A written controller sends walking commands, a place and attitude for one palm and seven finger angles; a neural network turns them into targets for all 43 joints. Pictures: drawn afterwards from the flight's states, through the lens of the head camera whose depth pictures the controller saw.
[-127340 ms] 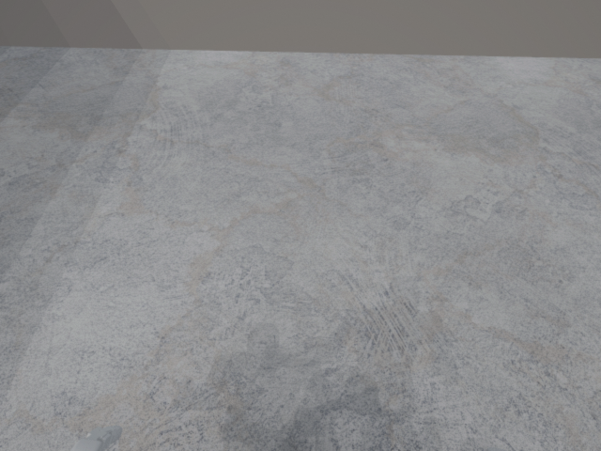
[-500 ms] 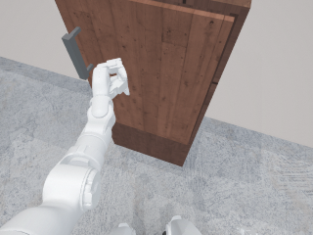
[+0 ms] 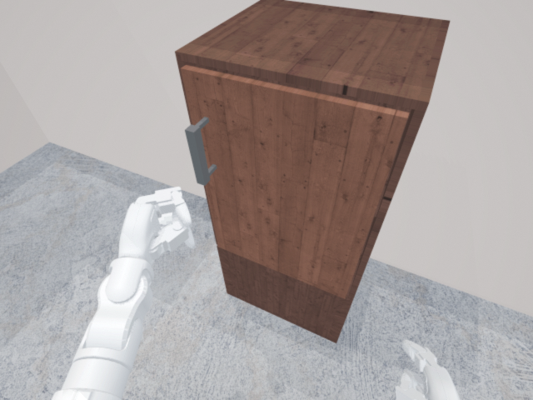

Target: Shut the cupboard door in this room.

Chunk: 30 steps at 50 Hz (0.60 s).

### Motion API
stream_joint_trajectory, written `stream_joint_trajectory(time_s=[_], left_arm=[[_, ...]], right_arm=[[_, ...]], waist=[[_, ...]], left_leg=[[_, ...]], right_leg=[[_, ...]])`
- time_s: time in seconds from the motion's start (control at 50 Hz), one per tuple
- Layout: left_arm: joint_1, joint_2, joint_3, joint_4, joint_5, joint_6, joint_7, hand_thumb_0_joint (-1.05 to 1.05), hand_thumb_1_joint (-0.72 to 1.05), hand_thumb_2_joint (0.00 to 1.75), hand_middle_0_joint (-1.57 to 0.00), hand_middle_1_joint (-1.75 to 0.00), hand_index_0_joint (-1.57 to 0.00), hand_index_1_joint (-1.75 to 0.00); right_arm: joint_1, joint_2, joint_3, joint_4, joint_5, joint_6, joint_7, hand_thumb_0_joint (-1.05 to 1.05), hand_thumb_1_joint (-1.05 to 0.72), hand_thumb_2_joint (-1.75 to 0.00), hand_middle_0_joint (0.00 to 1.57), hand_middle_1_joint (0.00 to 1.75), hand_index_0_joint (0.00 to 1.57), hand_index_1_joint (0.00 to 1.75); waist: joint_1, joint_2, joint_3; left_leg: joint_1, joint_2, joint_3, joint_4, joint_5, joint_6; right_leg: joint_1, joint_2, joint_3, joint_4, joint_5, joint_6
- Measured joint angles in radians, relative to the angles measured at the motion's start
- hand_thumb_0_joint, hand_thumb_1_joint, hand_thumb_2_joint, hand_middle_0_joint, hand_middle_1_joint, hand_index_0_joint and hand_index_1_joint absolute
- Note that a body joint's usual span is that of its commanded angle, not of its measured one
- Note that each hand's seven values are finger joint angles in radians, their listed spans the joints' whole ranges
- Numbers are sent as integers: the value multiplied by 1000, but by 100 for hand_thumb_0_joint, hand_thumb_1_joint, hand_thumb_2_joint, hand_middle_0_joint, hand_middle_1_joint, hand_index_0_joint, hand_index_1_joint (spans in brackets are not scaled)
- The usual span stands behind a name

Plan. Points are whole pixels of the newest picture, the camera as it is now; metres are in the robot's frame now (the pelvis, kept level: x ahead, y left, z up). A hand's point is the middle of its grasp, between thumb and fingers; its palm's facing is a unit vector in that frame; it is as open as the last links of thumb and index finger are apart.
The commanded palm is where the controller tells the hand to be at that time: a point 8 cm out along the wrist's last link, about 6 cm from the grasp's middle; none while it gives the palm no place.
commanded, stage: draw the hand back to the body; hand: left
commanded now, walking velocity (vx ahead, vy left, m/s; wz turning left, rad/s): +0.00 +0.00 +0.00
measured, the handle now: (203, 151) +0.61 +0.17 +0.04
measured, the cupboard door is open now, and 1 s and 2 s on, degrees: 0 0 0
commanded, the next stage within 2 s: step back with the hand held close in 0.98 s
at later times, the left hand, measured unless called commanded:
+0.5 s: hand (38, 277) +0.22 +0.27 +0.16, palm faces +0.38 -0.86 -0.34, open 5.3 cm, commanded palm +0.16 +0.31 +0.18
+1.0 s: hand (16, 291) +0.20 +0.27 +0.18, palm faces +0.46 -0.80 -0.38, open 7.4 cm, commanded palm +0.14 +0.31 +0.19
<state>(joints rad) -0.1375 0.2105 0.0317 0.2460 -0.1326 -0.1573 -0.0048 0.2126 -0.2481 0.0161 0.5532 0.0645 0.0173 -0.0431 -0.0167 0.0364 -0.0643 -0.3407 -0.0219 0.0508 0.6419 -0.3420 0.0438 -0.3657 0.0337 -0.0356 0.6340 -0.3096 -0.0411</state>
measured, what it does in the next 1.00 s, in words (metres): stands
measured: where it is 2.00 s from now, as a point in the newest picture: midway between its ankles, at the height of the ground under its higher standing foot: outside the picture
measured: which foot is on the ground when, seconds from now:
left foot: down 0.00-1.00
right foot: down 0.00-1.00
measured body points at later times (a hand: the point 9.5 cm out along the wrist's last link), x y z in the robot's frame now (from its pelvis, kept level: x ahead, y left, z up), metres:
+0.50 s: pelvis +0.01 +0.03 +0.02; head -0.01 +0.00 +0.47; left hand +0.19 +0.31 +0.18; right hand +0.20 -0.17 -0.07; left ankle +0.00 +0.09 -0.72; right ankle +0.01 -0.09 -0.72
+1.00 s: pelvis +0.01 +0.01 +0.02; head -0.02 -0.01 +0.47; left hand +0.17 +0.31 +0.20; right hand +0.20 -0.21 -0.06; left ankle +0.00 +0.09 -0.72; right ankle +0.01 -0.09 -0.72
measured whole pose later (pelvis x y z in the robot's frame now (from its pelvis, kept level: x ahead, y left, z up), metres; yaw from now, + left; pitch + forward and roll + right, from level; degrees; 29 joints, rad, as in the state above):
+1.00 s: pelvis +0.01 +0.01 +0.02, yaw +2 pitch -4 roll -1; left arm 0.46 0.35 0.32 -0.39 -0.08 -0.06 0.11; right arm 0.21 -0.23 0.03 0.62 0.02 -0.10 -0.06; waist 0.05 0.07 -0.01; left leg -0.10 -0.04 0.02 0.44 -0.27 0.05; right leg -0.10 0.03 -0.05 0.41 -0.24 -0.03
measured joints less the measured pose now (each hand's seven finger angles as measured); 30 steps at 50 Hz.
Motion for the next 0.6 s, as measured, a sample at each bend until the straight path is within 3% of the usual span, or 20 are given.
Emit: stream_joint_trajectory(time_s=[0.18, 0.32, 0.6], left_arm=[[205, 54, 14, -249, 44, 106, 53, 2, 89, 90, -101, -118, -100, -117], [357, 73, 52, -435, 57, 141, 75, 2, 89, 90, -82, -98, -82, -97], [591, 148, 281, -617, 49, 132, 96, 2, 89, 90, -44, -56, -44, -55]], right_arm=[[-41, 23, 36, -19, -12, 8, -16, 1, -91, -90, 20, 30, 20, 30], [-29, 34, 52, 6, -32, -11, -11, 1, -91, -90, 21, 30, 20, 30], [7, 24, 24, 52, -41, -44, -1, 1, -91, -89, 21, 30, 20, 30]], waist=[[42, 10, 46], [63, 29, 58], [73, 45, 55]], left_leg=[[149, -17, -17, -126, 51, 14], [218, -32, -23, -189, 73, 26], [246, -32, -23, -209, 76, 28]], right_leg=[[166, -12, -11, -146, 56, 16], [238, -25, -14, -209, 76, 31], [270, -24, -12, -241, 86, 35]])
